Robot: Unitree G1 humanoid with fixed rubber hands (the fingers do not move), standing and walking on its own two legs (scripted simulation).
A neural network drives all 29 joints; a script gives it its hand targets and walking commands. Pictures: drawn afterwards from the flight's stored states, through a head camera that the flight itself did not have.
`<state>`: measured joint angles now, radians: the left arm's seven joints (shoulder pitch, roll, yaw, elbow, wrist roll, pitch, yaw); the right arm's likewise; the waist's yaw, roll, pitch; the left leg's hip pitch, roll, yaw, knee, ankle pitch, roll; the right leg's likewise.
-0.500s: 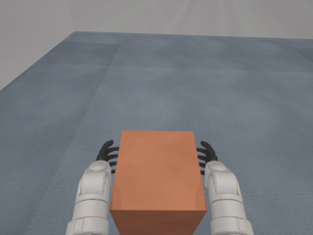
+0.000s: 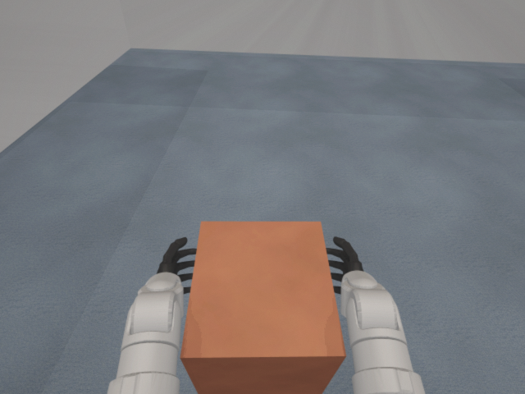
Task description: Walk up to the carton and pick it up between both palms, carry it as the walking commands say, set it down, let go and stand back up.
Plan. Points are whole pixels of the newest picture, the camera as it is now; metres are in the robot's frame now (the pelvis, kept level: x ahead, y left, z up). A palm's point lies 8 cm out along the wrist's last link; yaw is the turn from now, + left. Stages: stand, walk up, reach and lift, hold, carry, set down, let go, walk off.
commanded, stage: reach and lift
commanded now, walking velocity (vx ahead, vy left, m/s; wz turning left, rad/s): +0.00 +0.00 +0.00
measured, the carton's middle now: (260, 315) +0.28 +0.00 -0.03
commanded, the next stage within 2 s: hold in 0.36 s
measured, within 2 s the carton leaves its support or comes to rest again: neither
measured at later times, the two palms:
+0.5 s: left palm (167, 293) +0.27 +0.15 +0.05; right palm (355, 292) +0.28 -0.14 +0.05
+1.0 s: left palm (168, 290) +0.28 +0.15 +0.05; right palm (356, 291) +0.28 -0.14 +0.05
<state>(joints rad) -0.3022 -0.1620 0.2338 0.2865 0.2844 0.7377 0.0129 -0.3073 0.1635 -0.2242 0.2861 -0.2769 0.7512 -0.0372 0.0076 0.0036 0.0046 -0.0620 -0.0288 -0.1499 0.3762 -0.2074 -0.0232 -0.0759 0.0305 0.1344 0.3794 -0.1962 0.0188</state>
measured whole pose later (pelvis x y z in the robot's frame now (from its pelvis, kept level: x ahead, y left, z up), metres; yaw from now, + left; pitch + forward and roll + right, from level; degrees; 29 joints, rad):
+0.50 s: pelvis -0.01 +0.00 +0.00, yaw +0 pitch -7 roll +0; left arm -0.25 -0.15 0.19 0.27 0.27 0.76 0.02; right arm -0.26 0.15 -0.18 0.27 -0.27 0.78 -0.04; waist 0.00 0.01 -0.01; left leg -0.05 -0.03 -0.15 0.38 -0.20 -0.02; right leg -0.07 0.03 0.12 0.39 -0.20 0.02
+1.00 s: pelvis -0.01 +0.00 +0.00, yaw +0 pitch -8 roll +0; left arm -0.30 -0.16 0.22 0.30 0.29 0.76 0.01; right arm -0.30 0.16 -0.22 0.29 -0.29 0.77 -0.03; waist 0.00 0.01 0.00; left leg -0.06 -0.03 -0.14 0.40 -0.20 -0.02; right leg -0.08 0.03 0.13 0.40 -0.20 0.02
